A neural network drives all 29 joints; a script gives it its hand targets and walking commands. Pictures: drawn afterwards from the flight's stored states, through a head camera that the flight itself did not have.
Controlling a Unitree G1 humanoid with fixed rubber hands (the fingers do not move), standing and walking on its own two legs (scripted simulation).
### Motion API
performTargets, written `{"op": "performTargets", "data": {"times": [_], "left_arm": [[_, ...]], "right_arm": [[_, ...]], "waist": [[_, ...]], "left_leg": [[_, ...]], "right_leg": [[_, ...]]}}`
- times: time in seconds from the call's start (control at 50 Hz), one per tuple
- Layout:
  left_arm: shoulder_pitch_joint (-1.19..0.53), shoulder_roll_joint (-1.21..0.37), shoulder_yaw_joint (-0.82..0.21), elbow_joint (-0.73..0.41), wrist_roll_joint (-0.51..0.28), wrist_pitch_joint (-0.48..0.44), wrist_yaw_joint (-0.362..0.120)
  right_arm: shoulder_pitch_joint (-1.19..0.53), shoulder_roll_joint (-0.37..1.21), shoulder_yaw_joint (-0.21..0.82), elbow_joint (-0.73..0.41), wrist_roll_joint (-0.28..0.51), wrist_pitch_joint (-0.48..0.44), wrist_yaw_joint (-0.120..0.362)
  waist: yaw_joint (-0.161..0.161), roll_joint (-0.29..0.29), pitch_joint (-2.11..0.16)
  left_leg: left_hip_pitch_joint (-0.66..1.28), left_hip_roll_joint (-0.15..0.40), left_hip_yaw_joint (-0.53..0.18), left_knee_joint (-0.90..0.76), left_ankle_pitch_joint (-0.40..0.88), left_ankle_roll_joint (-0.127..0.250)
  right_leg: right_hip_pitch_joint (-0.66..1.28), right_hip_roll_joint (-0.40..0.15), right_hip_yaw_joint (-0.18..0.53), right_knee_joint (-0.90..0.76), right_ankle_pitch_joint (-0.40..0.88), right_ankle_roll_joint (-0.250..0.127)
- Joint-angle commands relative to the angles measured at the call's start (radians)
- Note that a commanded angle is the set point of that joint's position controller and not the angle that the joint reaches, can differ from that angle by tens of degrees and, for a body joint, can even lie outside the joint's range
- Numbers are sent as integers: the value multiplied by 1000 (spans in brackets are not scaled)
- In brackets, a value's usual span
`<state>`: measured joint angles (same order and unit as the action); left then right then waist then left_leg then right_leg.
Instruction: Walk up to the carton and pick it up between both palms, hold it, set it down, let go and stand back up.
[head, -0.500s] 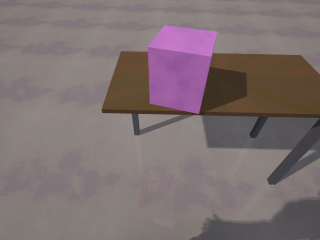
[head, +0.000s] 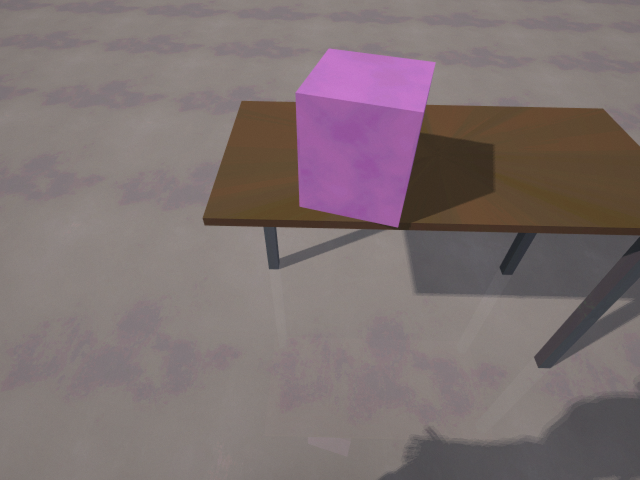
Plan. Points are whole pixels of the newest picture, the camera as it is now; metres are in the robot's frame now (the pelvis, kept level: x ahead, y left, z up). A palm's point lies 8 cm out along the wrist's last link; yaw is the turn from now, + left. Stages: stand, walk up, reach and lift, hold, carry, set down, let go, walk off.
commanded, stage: stand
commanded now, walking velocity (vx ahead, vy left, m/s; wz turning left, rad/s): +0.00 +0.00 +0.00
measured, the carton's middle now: (363, 138) +0.74 -0.06 +0.05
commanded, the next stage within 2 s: walk up in 1.56 s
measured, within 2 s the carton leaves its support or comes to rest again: neither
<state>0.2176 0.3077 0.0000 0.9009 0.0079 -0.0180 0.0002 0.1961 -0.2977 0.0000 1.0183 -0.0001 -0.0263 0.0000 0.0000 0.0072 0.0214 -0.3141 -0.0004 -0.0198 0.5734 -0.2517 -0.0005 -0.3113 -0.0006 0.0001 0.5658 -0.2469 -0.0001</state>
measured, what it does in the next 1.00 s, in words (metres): stands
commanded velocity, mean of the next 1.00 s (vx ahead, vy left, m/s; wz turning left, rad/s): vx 0.00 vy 0.00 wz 0.00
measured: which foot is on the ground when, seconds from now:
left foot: down 0.00-1.00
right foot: down 0.00-1.00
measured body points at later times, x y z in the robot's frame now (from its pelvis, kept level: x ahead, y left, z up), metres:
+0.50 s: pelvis +0.00 +0.00 +0.00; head +0.01 +0.00 +0.45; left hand +0.09 +0.28 -0.12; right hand +0.07 -0.28 -0.14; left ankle +0.03 +0.12 -0.73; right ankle +0.03 -0.12 -0.73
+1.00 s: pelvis +0.00 +0.00 +0.00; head +0.01 +0.00 +0.45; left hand +0.09 +0.28 -0.12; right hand +0.07 -0.28 -0.14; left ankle +0.03 +0.12 -0.73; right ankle +0.03 -0.12 -0.73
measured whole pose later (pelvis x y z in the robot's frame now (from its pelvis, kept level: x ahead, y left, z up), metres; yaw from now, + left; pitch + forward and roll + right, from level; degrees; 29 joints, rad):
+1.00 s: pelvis +0.00 +0.00 +0.00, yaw +0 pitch +0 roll +0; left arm 0.22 0.31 0.00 0.91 0.01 -0.02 0.00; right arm 0.20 -0.30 0.00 1.03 0.00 -0.03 0.00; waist 0.00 0.01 0.02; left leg -0.31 0.00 -0.02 0.57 -0.25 0.00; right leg -0.31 0.00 0.00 0.56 -0.24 0.00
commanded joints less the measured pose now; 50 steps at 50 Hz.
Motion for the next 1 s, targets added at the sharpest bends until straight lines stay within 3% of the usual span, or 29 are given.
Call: {"op": "performTargets", "data": {"times": [0.0, 0.04, 0.06, 0.08, 0.1, 0.12, 0.16, 0.24, 0.26, 0.3, 0.34, 0.4, 0.44, 0.46, 0.5, 0.52, 0.54, 0.58, 0.6, 0.62, 0.7, 0.78, 0.8, 0.84, 0.86, 0.88, 0.9, 0.92, 0.98], "left_arm": [[-68, 220, 48, 25, 1, -27, 10], [-49, 219, 51, 30, -4, -34, 10], [-57, 214, 50, 29, -4, -33, 12], [-76, 217, 47, 27, -2, -30, 7], [-74, 232, 55, 28, -2, -32, 9], [-67, 211, 51, 22, -1, -30, 6], [-51, 214, 48, 35, -2, -31, 10], [-46, 227, 52, 30, -1, -32, 9], [-68, 228, 51, 29, 3, -31, 9], [-57, 229, 53, 25, -2, -36, 9], [-64, 226, 52, 22, -1, -32, 10], [-62, 225, 52, 30, 4, -30, 8], [-41, 211, 49, 37, 1, -27, 8], [-27, 200, 44, 35, -2, -26, 8], [-60, 212, 43, 31, 2, -29, 6], [-61, 221, 48, 28, -2, -31, 5], [-67, 229, 48, 32, 2, -32, 7], [-40, 225, 47, 44, -1, -35, 12], [-64, 219, 51, 34, 3, -31, 13], [-50, 218, 51, 37, -4, -28, 12], [-52, 221, 49, 41, -4, -27, 11], [-52, 209, 45, 38, -4, -31, 11], [-66, 211, 47, 30, -2, -34, 8], [-55, 219, 47, 38, 5, -36, 12], [-76, 216, 47, 29, 6, -32, 11], [-73, 207, 46, 20, 2, -35, 8], [-70, 213, 46, 29, 3, -32, 8], [-56, 206, 47, 33, -4, -29, 9], [-38, 223, 53, 41, -7, -25, 8]], "right_arm": [[-68, -244, -54, -23, -12, -24, -5], [-100, -239, -51, -28, -18, -26, -2], [-69, -243, -54, -25, -14, -25, -2], [-92, -236, -54, -23, -15, -28, -5], [-81, -227, -49, -30, -15, -28, -3], [-80, -235, -50, -31, -18, -28, -5], [-90, -243, -53, -25, -16, -26, -5], [-93, -235, -53, -25, -22, -24, -3], [-81, -214, -42, -27, -19, -21, -3], [-82, -230, -49, -20, -16, -26, -5], [-105, -223, -43, -30, -23, -26, -5], [-87, -215, -42, -22, -17, -27, -2], [-91, -226, -49, -31, -19, -28, -1], [-104, -223, -44, -37, -18, -29, -5], [-94, -235, -51, -27, -15, -29, -1], [-83, -237, -47, -23, -21, -24, -5], [-89, -244, -55, -23, -17, -21, -5], [-80, -240, -58, -19, -17, -21, -4], [-80, -233, -50, -21, -15, -24, -2], [-90, -232, -48, -16, -20, -24, -4], [-91, -241, -50, -16, -23, -27, -5], [-92, -236, -44, -19, -14, -30, -3], [-79, -220, -44, -15, -10, -28, -3], [-88, -223, -45, -17, -19, -20, -4], [-86, -214, -41, -23, -15, -28, -2], [-83, -241, -48, -14, -15, -30, -4], [-79, -235, -49, -18, -17, -30, -8], [-79, -243, -51, -20, -21, -28, -7], [-81, -248, -50, -12, -20, -31, -3]], "waist": [[-9, 11, -39], [16, 3, -53], [-1, -13, -70], [13, -7, -60], [-6, 4, -79], [0, 39, -65], [12, 1, -36], [12, -14, -50], [-6, -9, -60], [12, -10, -61], [19, 30, -66], [9, -24, -40], [16, 35, -58], [24, 21, -40], [-2, -4, -63], [8, 10, -57], [5, -23, -72], [5, 24, -38], [-6, -2, -52], [21, 8, -50], [18, -14, -67], [17, 20, -66], [1, 16, -94], [13, -9, -52], [-5, -21, -84], [4, 23, -72], [-5, 0, -81], [0, 26, -87], [10, 22, -58]], "left_leg": [[67, 107, -137, -221, 9, 37], [64, 106, -131, -221, 17, 37], [65, 111, -137, -216, 9, 39], [68, 105, -135, -207, 28, 39], [85, 105, -133, -212, 22, 36], [64, 107, -140, -226, 18, 37], [42, 116, -150, -227, 5, 44], [75, 99, -131, -214, 2, 38], [70, 106, -128, -213, 26, 37], [69, 109, -135, -218, 41, 35], [52, 111, -137, -232, 8, 40], [50, 101, -129, -224, -12, 34], [43, 112, -153, -237, -30, 39], [39, 118, -157, -243, -35, 44], [66, 112, -151, -229, -39, 40], [66, 112, -141, -223, -21, 41], [68, 107, -145, -238, -17, 37], [61, 107, -144, -231, -17, 38], [70, 106, -140, -230, -9, 33], [48, 111, -144, -231, 10, 38], [61, 114, -151, -237, -12, 42], [66, 110, -144, -224, 21, 34], [85, 113, -139, -227, 17, 34], [70, 117, -139, -214, 49, 43], [92, 115, -136, -219, 42, 33], [79, 111, -136, -210, 48, 35], [84, 113, -137, -220, 14, 40], [94, 112, -138, -223, 14, 38], [44, 123, -160, -260, -65, 40]], "right_leg": [[104, -99, 112, -170, 38, -48], [129, -100, 110, -171, 28, -45], [133, -106, 112, -167, 58, -50], [118, -106, 124, -175, 27, -50], [116, -104, 121, -164, 39, -51], [124, -98, 106, -159, 44, -50], [121, -102, 107, -168, 29, -51], [109, -103, 120, -182, 19, -54], [129, -109, 122, -181, 51, -53], [127, -107, 117, -167, 45, -49], [134, -99, 117, -163, 37, -49], [118, -105, 122, -183, 18, -53], [131, -95, 103, -162, 14, -50], [120, -95, 104, -168, 12, -53], [115, -104, 119, -180, 22, -52], [115, -101, 122, -184, 12, -51], [125, -103, 114, -177, 16, -49], [102, -105, 122, -174, 29, -53], [104, -103, 114, -173, 33, -50], [124, -100, 114, -174, 23, -46], [127, -100, 115, -162, -4, -47], [125, -110, 117, -174, 35, -48], [137, -110, 119, -167, 22, -49], [111, -108, 122, -185, 43, -47], [121, -106, 117, -177, 37, -45], [117, -102, 113, -181, 36, -48], [122, -100, 109, -173, 38, -49], [120, -100, 113, -168, 48, -48], [131, -88, 105, -165, 21, -49]]}}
